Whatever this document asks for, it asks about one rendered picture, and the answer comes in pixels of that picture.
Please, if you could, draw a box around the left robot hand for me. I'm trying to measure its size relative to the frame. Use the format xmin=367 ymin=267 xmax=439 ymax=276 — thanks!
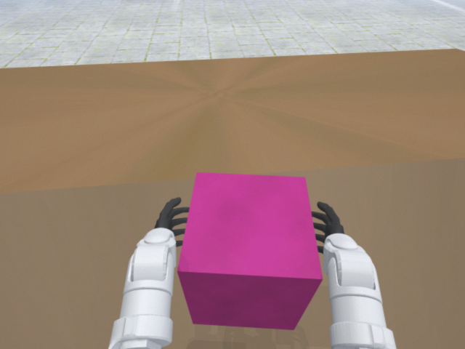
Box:
xmin=154 ymin=197 xmax=190 ymax=247

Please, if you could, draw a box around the carton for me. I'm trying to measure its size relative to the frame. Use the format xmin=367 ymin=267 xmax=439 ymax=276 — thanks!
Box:
xmin=177 ymin=172 xmax=323 ymax=330

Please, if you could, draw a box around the right robot forearm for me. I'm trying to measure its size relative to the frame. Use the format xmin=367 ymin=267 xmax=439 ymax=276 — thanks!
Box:
xmin=323 ymin=233 xmax=397 ymax=349

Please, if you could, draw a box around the right robot hand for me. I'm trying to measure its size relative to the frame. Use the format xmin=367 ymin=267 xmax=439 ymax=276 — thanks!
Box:
xmin=311 ymin=201 xmax=344 ymax=254

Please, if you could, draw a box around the left robot forearm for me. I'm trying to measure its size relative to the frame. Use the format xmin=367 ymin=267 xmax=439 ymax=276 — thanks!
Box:
xmin=108 ymin=228 xmax=177 ymax=349

